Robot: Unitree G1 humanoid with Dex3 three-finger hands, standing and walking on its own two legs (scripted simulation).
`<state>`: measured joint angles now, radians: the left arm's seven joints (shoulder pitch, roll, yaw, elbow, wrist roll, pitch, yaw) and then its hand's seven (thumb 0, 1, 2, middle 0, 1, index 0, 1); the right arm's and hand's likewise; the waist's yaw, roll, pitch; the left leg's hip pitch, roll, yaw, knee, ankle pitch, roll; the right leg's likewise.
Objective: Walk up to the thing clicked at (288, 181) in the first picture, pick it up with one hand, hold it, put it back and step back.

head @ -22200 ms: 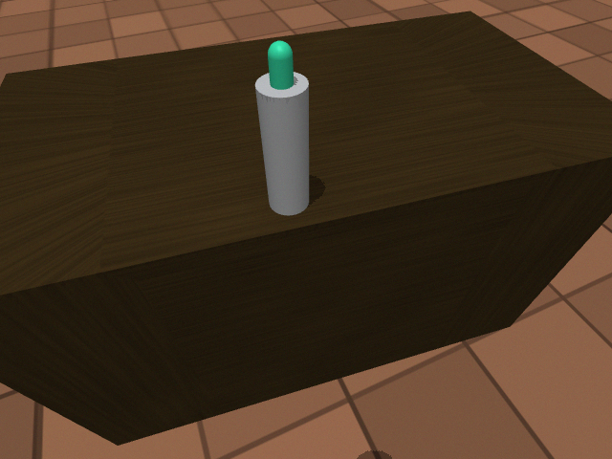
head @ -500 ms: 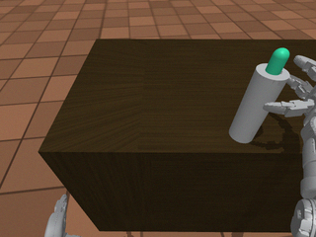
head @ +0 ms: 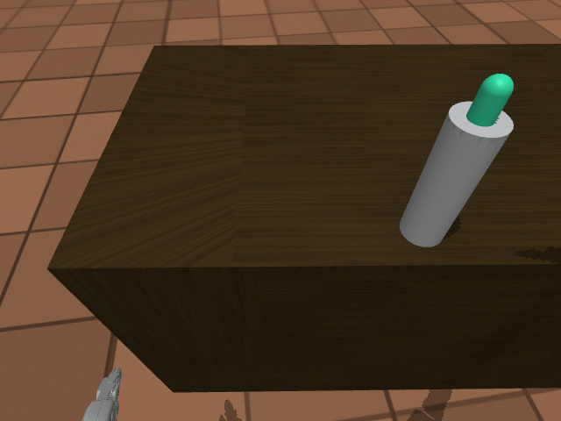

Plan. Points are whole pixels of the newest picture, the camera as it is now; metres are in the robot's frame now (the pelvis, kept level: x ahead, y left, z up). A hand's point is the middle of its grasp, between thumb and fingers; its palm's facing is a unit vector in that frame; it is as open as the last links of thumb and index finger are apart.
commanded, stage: sink last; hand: right
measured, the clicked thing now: (453, 169) +0.40 -0.21 +0.16
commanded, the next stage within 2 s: home in 0.96 s
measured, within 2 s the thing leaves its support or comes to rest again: neither
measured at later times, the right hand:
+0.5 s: hand out of the picture +0.20 -0.23 +0.22, palm faces +0.43 +0.78 -0.46, open 17.6 cm
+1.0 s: hand out of the picture +0.15 -0.23 +0.26, palm faces +0.54 +0.67 -0.51, open 17.6 cm
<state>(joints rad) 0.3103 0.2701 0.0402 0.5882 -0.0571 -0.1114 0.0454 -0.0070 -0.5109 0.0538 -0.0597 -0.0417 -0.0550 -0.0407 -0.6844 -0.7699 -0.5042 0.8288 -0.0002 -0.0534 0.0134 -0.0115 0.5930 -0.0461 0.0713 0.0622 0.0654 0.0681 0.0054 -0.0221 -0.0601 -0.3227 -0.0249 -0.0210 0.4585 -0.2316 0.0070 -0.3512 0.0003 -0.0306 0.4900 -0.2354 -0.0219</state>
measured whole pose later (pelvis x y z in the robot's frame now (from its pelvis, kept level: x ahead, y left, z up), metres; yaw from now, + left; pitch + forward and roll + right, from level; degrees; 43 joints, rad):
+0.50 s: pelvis +0.01 +0.01 +0.00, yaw -3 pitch -1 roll +0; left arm 0.30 0.21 0.12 0.55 -0.04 -0.04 0.04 -0.01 -0.52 0.07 -0.06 -0.04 -0.05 -0.05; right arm 0.38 -0.39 -0.41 -0.50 0.09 -0.19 -0.01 -0.01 0.58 -0.05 0.07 0.06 0.06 0.06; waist -0.07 -0.07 0.01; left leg -0.15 -0.01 0.03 0.45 -0.27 0.02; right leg -0.19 0.01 0.02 0.46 -0.25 -0.01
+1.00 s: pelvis -0.02 +0.03 +0.00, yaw -4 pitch -5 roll +0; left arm 0.23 0.21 0.15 0.67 -0.02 -0.10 0.05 -0.01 -0.52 0.06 -0.06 -0.05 -0.05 -0.05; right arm 0.35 -0.45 -0.52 -0.42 0.08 -0.37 -0.03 -0.01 0.58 -0.05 0.07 0.06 0.06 0.07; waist -0.06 -0.09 0.07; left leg -0.14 -0.02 0.04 0.44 -0.23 0.04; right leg -0.16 0.01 0.03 0.42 -0.18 0.01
